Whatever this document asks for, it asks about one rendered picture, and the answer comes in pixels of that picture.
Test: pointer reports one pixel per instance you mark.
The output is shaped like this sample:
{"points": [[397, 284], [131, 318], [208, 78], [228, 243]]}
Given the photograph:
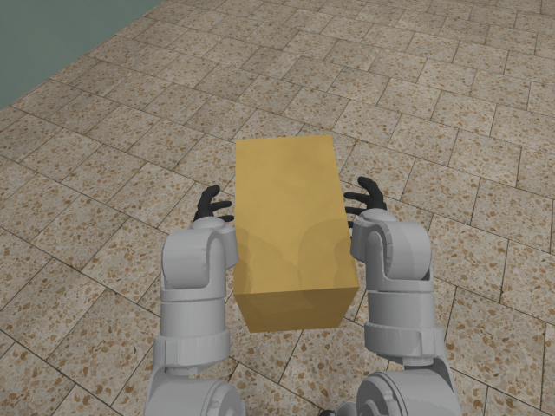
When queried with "robot right shin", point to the robot right shin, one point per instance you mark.
{"points": [[345, 402]]}

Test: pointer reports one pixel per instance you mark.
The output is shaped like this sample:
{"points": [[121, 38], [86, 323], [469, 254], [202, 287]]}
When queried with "carton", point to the carton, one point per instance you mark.
{"points": [[295, 270]]}

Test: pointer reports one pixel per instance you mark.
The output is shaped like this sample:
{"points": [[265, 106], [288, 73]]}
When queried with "robot right upper arm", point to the robot right upper arm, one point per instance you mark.
{"points": [[416, 392]]}

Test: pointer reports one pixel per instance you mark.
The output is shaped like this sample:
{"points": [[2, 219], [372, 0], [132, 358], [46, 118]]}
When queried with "robot left hand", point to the robot left hand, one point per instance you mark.
{"points": [[205, 209]]}

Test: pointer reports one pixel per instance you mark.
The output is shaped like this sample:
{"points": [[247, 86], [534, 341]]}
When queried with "robot right hand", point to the robot right hand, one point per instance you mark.
{"points": [[373, 200]]}

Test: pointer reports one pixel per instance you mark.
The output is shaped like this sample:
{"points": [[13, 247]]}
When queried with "right robot forearm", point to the right robot forearm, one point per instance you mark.
{"points": [[401, 326]]}

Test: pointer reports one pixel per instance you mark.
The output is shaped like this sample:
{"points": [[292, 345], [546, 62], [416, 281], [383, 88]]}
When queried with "robot left upper arm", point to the robot left upper arm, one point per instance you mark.
{"points": [[194, 397]]}

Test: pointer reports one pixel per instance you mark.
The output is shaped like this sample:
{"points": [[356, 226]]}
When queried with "left robot forearm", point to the left robot forearm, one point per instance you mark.
{"points": [[193, 336]]}

